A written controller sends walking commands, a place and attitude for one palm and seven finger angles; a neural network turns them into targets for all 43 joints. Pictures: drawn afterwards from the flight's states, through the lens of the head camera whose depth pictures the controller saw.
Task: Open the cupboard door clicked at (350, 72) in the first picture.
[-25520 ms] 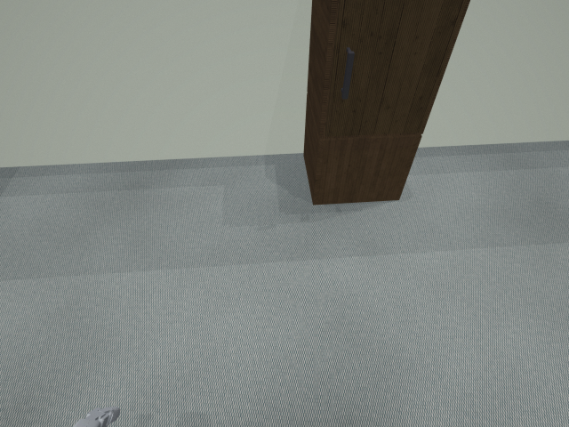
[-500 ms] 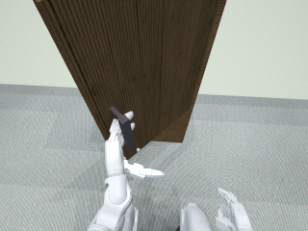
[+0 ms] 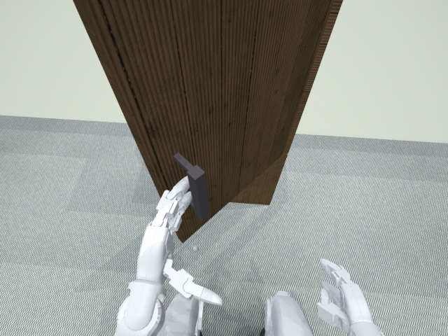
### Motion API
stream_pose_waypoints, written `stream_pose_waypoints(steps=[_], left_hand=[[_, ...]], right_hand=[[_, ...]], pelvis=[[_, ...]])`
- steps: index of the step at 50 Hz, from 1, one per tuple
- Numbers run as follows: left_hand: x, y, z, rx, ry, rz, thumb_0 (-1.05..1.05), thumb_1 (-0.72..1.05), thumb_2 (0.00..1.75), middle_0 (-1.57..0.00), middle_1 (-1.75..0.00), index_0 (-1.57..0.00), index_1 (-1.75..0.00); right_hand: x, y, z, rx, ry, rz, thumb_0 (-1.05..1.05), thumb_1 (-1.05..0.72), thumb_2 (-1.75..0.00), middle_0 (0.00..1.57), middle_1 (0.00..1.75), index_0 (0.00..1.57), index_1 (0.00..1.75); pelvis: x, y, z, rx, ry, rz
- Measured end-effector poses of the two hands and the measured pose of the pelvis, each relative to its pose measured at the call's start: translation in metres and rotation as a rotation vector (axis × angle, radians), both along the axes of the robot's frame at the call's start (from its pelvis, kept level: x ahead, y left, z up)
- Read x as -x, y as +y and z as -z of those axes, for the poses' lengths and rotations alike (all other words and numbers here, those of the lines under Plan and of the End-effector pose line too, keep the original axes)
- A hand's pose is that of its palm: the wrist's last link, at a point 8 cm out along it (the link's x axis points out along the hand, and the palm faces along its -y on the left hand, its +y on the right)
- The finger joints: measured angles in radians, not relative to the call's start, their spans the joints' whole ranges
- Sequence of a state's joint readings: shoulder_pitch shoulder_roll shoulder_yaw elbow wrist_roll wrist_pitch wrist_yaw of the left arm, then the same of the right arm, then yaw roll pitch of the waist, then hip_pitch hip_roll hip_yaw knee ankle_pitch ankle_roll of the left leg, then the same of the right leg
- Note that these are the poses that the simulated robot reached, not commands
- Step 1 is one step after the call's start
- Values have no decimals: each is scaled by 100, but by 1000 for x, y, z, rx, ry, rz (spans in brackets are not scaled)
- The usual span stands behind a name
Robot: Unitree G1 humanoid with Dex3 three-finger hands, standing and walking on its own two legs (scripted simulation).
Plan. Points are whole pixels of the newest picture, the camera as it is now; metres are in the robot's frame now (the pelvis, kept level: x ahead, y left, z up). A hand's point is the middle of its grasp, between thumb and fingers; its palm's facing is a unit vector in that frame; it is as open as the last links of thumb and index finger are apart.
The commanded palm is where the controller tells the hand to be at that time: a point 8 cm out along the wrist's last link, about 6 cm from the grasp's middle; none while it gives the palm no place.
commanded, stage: slide the hand sideways off the handle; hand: left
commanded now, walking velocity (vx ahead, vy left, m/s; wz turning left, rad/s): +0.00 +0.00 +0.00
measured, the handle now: (192, 189) +0.35 +0.08 +0.05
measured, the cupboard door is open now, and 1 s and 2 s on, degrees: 48 48 48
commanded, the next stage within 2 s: draw the hand back to the body in 0.62 s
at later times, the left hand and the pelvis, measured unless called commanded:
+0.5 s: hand (166, 270) +0.22 +0.11 +0.04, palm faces -0.03 -1.00 -0.04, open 16.2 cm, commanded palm +0.19 +0.17 +0.04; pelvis +0.01 -0.02 -0.01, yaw +0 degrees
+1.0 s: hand (124, 272) +0.20 +0.14 +0.10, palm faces -0.03 -1.00 -0.07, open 16.3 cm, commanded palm +0.18 +0.20 +0.10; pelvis +0.00 -0.01 +0.02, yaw +0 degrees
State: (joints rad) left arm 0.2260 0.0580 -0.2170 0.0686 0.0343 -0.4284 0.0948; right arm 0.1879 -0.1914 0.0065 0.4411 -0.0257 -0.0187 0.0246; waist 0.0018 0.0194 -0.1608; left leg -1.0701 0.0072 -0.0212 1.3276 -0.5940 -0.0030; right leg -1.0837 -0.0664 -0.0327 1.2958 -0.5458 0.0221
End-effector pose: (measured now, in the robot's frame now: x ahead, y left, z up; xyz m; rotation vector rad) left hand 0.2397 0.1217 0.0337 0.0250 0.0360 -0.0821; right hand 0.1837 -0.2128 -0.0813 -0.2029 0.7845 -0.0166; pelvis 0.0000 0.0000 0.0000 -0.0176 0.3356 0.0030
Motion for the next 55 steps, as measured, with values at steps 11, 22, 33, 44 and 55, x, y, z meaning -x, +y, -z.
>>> stream_pose_waypoints(steps=[11, 22, 33, 44, 55], left_hand=[[8, 10, -8, 9, 23, -14, -1, -50, 30, -16, -31, -18, -31], [31, 31, -6, -16, 60, -39, -1, -50, 30, -16, -31, -19, -32], [54, 53, -7, -14, 40, -47, -1, -50, 30, -15, -30, -16, -30], [51, 61, -32, -27, -9, -8, -1, -50, 30, -15, -30, -15, -30], [58, 85, -81, -44, 42, -55, -1, -50, 30, -15, -30, -15, -30]], right_hand=[[-8, -6, 1, -6, -14, 9, 2, -90, -90, 20, 30, 20, 30], [-12, -31, 0, 34, -30, 44, 2, -90, -90, 20, 30, 20, 30], [-17, -38, 4, 47, -76, 62, 2, -90, -90, 20, 30, 20, 30], [-5, -23, -2, 30, -91, 80, 2, -90, -90, 20, 30, 20, 30], [10, -12, -50, 20, -112, 104, 2, -90, -90, 20, 30, 21, 30]], pelvis=[[-7, -9, -1, -2, 13, -2], [-13, -21, 3, -5, 19, -3], [-7, -23, 13, 4, 17, -8], [1, -15, 10, 16, -17, -7], [-8, -5, -33, 19, -99, -15]])
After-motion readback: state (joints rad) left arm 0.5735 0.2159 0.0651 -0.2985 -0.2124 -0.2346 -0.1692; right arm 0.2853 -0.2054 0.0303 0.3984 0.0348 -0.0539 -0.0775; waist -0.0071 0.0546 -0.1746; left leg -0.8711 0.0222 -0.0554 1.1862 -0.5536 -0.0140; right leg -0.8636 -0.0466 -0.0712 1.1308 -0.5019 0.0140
